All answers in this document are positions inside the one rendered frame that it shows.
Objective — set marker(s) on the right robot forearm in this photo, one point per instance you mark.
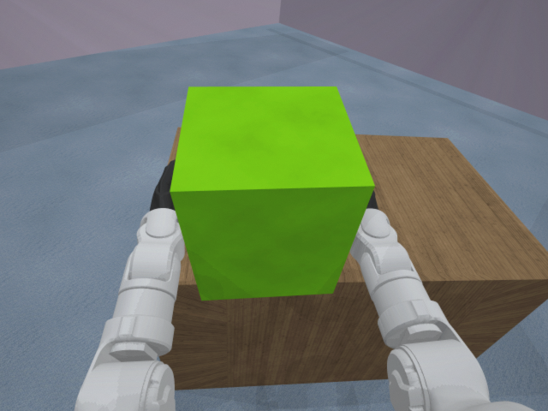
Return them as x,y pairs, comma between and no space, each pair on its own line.
406,313

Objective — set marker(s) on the robot right hand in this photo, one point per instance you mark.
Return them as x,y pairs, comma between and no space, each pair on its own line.
372,202

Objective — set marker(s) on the robot left hand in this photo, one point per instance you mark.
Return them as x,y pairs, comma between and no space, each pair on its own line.
161,197

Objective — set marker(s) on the robot right upper arm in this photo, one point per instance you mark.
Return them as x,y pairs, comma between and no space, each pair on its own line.
439,376

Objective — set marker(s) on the carton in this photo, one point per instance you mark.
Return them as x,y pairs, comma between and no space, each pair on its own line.
269,186

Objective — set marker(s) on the left robot forearm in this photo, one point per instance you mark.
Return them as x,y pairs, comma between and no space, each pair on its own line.
141,327

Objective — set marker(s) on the robot left upper arm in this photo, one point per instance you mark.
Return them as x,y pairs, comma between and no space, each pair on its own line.
129,386

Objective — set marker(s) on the pedestal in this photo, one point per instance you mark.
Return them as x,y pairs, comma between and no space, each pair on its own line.
473,255

